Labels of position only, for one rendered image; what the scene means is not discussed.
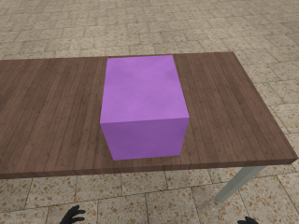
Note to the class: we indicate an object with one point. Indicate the table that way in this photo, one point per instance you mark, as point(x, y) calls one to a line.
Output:
point(50, 111)

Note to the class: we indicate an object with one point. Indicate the carton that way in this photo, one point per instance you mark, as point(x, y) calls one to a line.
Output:
point(144, 113)

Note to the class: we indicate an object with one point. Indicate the left robot hand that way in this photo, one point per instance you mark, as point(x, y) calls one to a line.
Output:
point(69, 216)

